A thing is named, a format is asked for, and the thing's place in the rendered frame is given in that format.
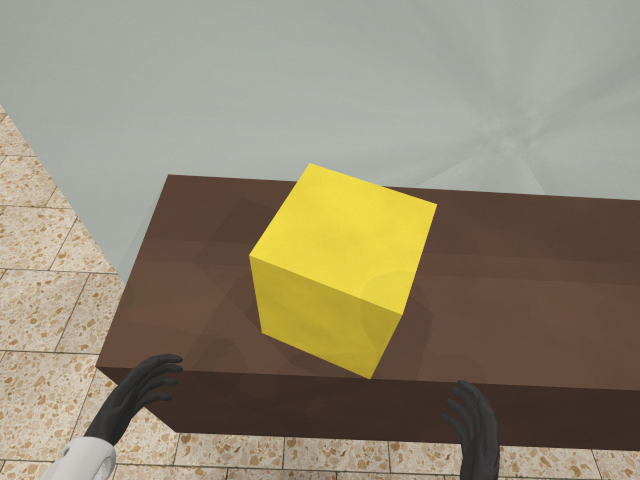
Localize pedestal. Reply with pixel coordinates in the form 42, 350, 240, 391
95, 174, 640, 451

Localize robot left forearm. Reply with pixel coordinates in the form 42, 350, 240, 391
40, 437, 116, 480

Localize left robot hand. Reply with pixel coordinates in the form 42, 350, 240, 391
83, 354, 183, 447

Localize right robot hand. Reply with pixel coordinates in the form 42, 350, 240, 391
441, 380, 500, 480

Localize carton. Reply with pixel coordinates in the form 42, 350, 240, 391
249, 163, 437, 379

